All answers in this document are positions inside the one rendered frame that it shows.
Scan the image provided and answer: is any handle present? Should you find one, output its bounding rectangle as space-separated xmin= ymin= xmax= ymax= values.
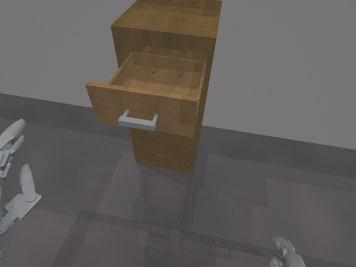
xmin=118 ymin=109 xmax=159 ymax=131

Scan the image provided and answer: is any right robot hand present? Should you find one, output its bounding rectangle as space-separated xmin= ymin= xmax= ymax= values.
xmin=270 ymin=234 xmax=306 ymax=267

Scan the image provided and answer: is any left robot hand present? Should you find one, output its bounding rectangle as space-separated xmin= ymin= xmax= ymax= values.
xmin=0 ymin=119 xmax=41 ymax=236

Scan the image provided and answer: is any cabinet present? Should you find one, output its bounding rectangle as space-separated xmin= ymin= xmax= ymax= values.
xmin=111 ymin=0 xmax=222 ymax=173

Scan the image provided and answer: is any drawer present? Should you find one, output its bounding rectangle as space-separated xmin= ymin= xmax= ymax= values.
xmin=85 ymin=52 xmax=207 ymax=137

